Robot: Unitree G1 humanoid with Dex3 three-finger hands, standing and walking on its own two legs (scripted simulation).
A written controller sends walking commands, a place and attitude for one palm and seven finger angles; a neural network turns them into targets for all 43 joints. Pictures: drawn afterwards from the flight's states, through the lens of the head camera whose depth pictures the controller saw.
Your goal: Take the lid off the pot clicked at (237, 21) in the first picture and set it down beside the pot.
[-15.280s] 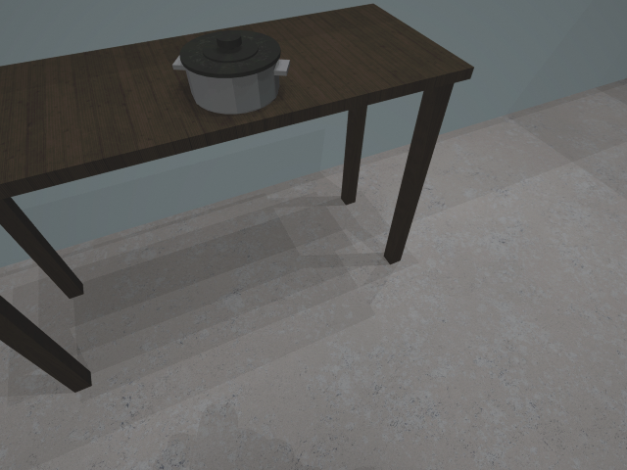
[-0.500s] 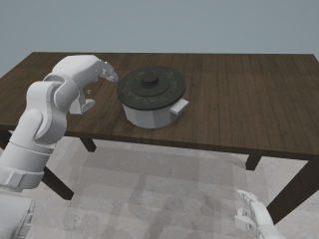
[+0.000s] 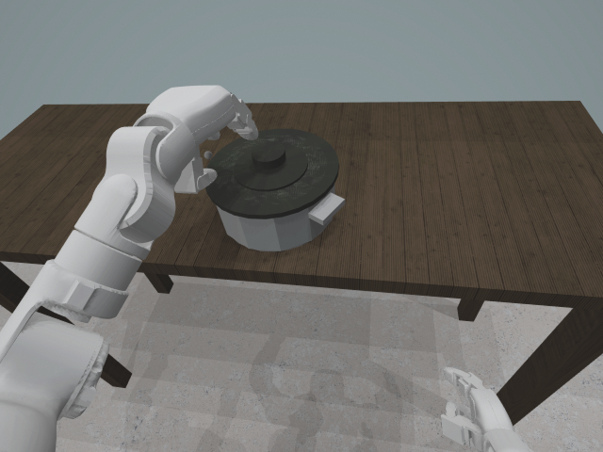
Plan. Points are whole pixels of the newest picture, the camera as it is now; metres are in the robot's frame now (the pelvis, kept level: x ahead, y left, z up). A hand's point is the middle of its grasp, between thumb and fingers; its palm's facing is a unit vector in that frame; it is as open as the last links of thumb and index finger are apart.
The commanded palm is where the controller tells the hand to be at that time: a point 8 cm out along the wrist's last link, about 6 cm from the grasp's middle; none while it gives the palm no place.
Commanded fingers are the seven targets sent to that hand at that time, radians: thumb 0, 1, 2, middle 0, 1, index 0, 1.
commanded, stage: move the open hand above the knob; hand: left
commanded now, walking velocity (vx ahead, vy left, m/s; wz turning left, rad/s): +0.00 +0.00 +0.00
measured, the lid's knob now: (268, 155) +0.48 +0.09 +0.16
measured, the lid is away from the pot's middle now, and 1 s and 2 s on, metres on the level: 0.00 0.00 0.00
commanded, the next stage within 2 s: lower the open fingers around the knob in 1.68 s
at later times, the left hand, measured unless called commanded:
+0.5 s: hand (263, 118) +0.46 +0.08 +0.23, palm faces -0.19 -0.04 -0.98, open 10.0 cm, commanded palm +0.44 +0.09 +0.29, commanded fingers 0.00 -0.38 1.65 -0.86 -0.08 -0.86 -0.08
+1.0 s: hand (251, 126) +0.46 +0.09 +0.22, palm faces -0.20 -0.03 -0.98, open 10.0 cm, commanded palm +0.43 +0.10 +0.29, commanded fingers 0.00 -0.38 1.65 -0.86 -0.08 -0.86 -0.08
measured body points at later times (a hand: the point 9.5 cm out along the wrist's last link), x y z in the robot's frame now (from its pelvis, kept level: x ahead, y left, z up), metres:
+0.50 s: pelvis +0.02 +0.00 +0.00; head +0.03 -0.04 +0.45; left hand +0.47 +0.08 +0.28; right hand +0.16 -0.24 -0.12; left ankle +0.05 +0.11 -0.74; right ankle -0.03 -0.12 -0.74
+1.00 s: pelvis +0.02 +0.00 +0.00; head +0.03 -0.04 +0.45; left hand +0.46 +0.09 +0.28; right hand +0.20 -0.23 -0.11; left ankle +0.05 +0.11 -0.74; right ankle -0.03 -0.12 -0.74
